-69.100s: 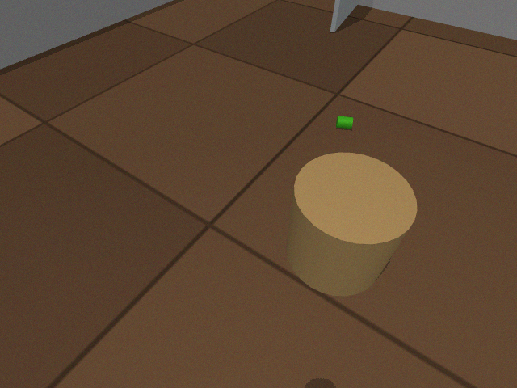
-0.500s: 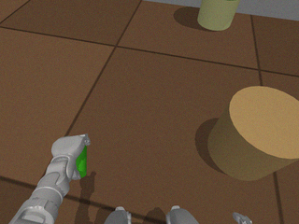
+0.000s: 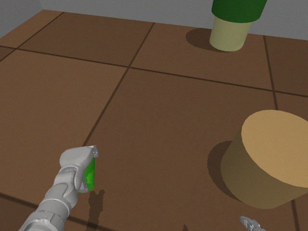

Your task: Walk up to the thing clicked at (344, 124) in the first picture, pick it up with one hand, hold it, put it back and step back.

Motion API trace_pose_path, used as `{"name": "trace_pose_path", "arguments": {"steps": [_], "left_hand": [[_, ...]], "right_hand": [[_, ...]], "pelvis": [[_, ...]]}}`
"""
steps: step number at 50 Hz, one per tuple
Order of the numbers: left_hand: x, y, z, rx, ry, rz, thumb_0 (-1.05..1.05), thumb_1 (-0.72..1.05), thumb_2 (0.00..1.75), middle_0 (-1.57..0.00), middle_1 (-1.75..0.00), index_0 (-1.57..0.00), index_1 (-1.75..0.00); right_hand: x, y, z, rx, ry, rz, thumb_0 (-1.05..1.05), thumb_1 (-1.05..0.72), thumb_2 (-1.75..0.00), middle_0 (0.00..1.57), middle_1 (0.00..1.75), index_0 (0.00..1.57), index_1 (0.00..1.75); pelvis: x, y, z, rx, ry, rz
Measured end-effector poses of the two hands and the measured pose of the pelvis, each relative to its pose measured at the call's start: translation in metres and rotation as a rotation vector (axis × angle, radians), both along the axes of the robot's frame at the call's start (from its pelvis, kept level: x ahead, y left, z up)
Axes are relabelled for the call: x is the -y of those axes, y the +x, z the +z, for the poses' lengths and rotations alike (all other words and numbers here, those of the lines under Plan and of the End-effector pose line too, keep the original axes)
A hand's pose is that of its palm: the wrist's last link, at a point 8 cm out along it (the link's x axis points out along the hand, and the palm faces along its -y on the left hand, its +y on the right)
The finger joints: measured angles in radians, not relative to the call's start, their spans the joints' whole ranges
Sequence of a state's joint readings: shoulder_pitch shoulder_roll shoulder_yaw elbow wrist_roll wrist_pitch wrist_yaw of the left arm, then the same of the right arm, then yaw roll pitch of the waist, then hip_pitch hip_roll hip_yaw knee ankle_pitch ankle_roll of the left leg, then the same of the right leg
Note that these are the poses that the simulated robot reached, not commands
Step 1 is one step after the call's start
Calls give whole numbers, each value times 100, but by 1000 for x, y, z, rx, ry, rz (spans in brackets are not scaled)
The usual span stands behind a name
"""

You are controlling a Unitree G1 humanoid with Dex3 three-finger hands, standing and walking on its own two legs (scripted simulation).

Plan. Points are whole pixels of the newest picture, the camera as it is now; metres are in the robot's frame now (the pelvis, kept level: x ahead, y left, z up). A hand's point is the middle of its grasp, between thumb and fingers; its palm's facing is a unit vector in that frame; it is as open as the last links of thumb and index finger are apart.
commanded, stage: hold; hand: left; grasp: from above
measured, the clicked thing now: (82, 173) +0.32 +0.23 -0.10
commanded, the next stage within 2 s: crouch in 1.64 s
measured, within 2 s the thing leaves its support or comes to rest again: neither
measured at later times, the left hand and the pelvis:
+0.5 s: hand (80, 179) +0.27 +0.21 -0.04, palm faces -0.45 -0.07 -0.89, open 11.9 cm; pelvis -0.02 -0.01 +0.01, yaw +0 degrees
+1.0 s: hand (76, 184) +0.26 +0.21 -0.03, palm faces -0.44 -0.07 -0.90, open 11.9 cm; pelvis -0.03 -0.01 +0.02, yaw +0 degrees
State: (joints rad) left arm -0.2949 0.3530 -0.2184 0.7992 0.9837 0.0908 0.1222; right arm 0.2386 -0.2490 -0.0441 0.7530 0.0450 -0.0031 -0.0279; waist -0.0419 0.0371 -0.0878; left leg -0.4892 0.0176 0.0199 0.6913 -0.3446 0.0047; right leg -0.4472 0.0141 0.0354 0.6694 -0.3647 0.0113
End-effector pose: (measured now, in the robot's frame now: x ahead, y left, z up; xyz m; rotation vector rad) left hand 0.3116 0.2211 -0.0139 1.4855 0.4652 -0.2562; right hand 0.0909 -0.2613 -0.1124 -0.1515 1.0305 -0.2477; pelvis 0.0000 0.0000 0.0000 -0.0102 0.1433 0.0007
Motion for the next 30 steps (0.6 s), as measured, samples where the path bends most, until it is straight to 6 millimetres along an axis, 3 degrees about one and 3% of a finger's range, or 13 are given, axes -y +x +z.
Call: {"name": "trace_pose_path", "arguments": {"steps": [9, 30], "left_hand": [[4, -4, 13, -3, 0, -4, 1, -23, 67, -46, -72, -53, -62], [9, -40, 29, -17, -2, -36, 1, -22, 67, -46, -72, -52, -62]], "right_hand": [[2, 7, 8, 27, 11, 12, 1, -89, -89, 20, 29, 20, 30], [1, 2, 15, 66, 29, 34, 1, -89, -89, 20, 29, 20, 30]], "pelvis": [[2, -2, 5, 32, 3, -2], [8, -24, 12, 98, 11, -2]]}}
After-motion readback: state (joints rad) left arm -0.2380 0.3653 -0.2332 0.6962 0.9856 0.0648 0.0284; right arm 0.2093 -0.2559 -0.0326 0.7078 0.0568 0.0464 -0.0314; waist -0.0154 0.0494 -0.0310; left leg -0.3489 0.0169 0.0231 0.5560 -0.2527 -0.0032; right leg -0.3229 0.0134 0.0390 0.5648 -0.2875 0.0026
